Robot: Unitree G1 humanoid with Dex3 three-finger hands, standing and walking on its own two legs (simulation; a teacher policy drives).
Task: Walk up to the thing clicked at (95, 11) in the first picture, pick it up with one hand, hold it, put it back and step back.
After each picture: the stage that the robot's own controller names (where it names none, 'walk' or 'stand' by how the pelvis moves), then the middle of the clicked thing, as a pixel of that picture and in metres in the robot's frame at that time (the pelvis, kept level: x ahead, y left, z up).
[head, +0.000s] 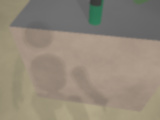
stand; (96, 0) +0.78 -0.06 +0.13
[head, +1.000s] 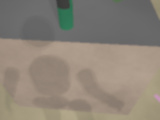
walk; (64, 2) +0.67 +0.13 +0.15
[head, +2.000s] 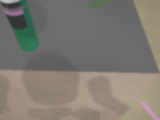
stand; (20, 18) +0.49 +0.22 +0.16
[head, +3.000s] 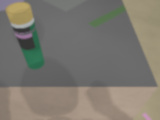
stand; (28, 40) +0.46 +0.21 +0.13
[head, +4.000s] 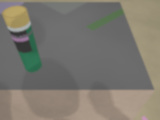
stand; (25, 43) +0.46 +0.22 +0.12
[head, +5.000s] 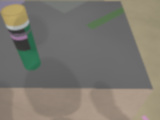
stand; (24, 41) +0.46 +0.23 +0.12
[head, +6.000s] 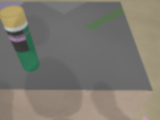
stand; (23, 43) +0.45 +0.23 +0.12
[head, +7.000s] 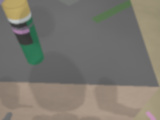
rise first; (27, 35) +0.47 +0.23 +0.13
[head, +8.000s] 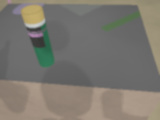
go down; (40, 39) +0.48 +0.22 +0.13
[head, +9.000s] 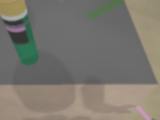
go down; (21, 33) +0.47 +0.20 +0.14
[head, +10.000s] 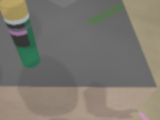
approach; (23, 37) +0.47 +0.20 +0.14
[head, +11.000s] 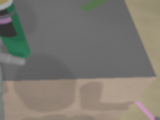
close in; (8, 26) +0.47 +0.22 +0.17
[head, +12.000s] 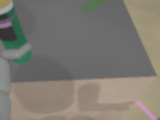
lift; (9, 29) +0.45 +0.21 +0.17
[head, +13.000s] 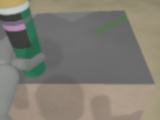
lift; (23, 36) +0.33 +0.17 +0.28
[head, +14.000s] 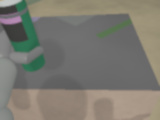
hold; (20, 29) +0.33 +0.18 +0.30
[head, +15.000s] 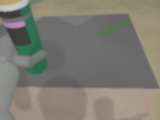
hold; (24, 33) +0.33 +0.17 +0.29
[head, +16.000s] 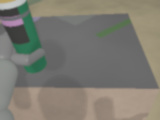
crouch; (22, 31) +0.33 +0.17 +0.30
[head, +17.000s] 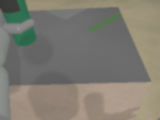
crouch; (12, 2) +0.43 +0.19 +0.32
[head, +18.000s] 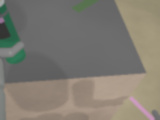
lower; (2, 28) +0.48 +0.22 +0.15
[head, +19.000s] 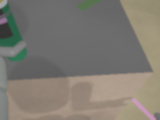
lower; (4, 27) +0.46 +0.22 +0.17
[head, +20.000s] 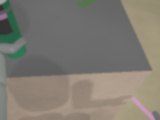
lower; (4, 23) +0.47 +0.22 +0.17
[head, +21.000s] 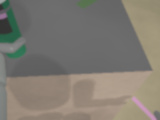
lower; (3, 23) +0.48 +0.22 +0.17
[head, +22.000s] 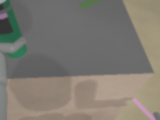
loosen; (4, 23) +0.48 +0.22 +0.17
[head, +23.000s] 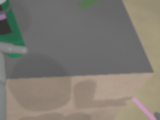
withdraw; (3, 23) +0.47 +0.22 +0.17
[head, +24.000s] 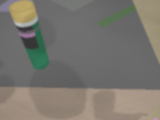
sink last; (32, 39) +0.46 +0.20 +0.15
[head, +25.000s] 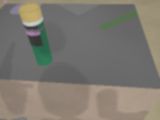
stand; (38, 38) +0.49 +0.22 +0.13
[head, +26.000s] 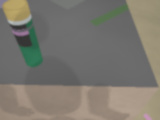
stand; (26, 37) +0.47 +0.22 +0.13
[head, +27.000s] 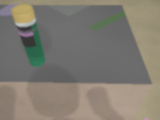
stand; (31, 39) +0.50 +0.22 +0.13
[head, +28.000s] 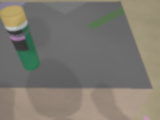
stand; (23, 42) +0.46 +0.24 +0.12
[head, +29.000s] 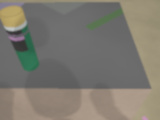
stand; (22, 42) +0.46 +0.24 +0.12
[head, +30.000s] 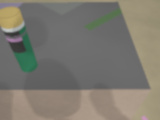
stand; (20, 43) +0.46 +0.25 +0.12
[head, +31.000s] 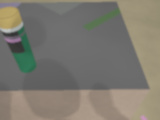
stand; (19, 44) +0.45 +0.25 +0.12
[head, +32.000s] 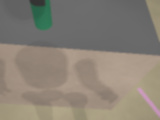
walk; out of the picture +0.58 +0.17 +0.14
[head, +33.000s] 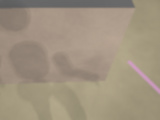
walk; out of the picture +0.79 +0.27 +0.15
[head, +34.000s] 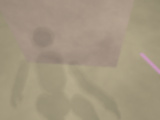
stand; out of the picture +1.11 +0.20 +0.15
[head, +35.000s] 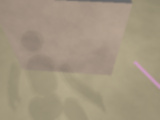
stand; out of the picture +1.09 +0.18 +0.13
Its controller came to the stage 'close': yes
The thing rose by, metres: 0.21
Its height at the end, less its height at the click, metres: +0.00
